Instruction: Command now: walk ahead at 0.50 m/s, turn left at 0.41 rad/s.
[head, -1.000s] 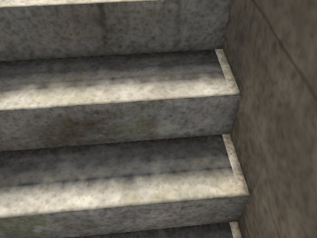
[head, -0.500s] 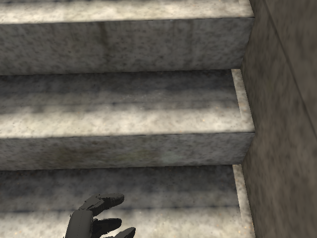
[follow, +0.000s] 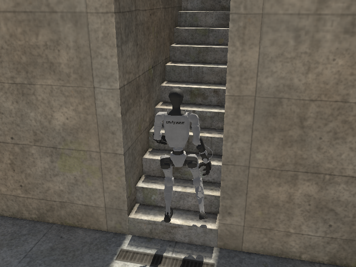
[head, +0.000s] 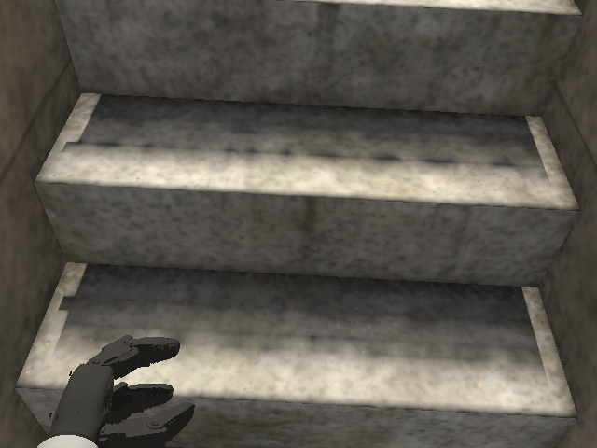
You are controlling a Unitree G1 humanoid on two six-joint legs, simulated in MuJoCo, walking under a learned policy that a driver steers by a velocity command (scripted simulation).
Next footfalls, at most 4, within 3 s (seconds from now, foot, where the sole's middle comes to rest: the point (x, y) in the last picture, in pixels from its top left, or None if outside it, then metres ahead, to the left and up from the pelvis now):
0.40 right None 0.32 -0.07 -0.53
0.82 left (163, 328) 0.60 0.15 -0.33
1.44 right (317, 156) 0.77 -0.14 -0.14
1.88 left None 1.05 -0.04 0.06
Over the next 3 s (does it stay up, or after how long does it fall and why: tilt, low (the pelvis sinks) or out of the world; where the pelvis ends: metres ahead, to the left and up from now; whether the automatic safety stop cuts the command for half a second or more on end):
stays up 0.99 -0.17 0.82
